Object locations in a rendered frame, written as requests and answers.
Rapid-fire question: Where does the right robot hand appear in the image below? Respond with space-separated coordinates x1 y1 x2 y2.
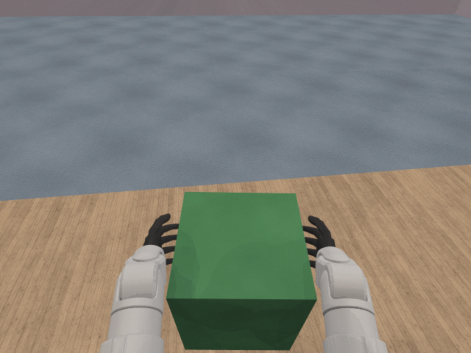
302 215 336 268

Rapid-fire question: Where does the robot left forearm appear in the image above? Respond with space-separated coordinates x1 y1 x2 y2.
99 245 166 353

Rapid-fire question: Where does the left robot hand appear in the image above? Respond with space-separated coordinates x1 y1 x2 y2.
144 213 179 265

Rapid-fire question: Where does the carton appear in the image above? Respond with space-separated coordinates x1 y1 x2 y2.
166 192 317 350

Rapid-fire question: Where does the robot right forearm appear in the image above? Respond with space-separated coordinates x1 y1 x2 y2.
316 246 388 353

